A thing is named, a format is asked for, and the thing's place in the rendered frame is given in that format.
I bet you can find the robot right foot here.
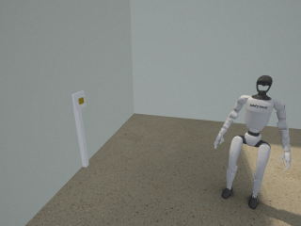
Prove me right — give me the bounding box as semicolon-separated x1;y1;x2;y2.
221;186;233;200

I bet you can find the robot left forearm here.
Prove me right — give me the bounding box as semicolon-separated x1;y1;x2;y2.
279;122;291;152

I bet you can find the robot left hand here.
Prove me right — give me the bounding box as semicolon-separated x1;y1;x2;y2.
279;152;292;171

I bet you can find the button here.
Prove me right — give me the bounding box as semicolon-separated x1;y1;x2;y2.
78;97;84;105

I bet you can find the left robot upper arm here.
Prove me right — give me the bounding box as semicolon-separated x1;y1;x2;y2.
273;99;287;129

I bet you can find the right robot thigh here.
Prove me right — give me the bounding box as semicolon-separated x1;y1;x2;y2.
228;135;245;173

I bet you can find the right robot upper arm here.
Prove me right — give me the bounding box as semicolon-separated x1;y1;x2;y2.
230;95;249;120

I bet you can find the robot right hand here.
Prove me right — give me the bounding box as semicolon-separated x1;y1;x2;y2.
214;133;224;149

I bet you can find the robot right forearm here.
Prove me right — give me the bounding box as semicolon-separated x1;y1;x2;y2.
219;111;234;135

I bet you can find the panel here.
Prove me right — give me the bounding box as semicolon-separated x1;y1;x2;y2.
71;90;89;168

